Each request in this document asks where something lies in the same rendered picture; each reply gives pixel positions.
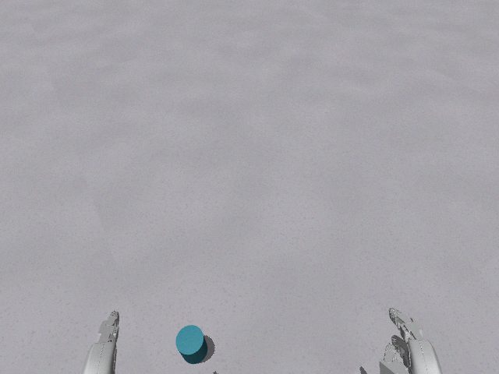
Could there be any left robot hand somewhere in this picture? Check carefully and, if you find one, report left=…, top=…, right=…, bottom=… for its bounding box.
left=81, top=311, right=119, bottom=374

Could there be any can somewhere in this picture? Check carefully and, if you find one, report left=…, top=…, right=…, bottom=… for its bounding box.
left=175, top=325, right=207, bottom=364

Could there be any right robot hand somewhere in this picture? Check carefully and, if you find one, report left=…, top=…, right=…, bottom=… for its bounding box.
left=379, top=308, right=443, bottom=374

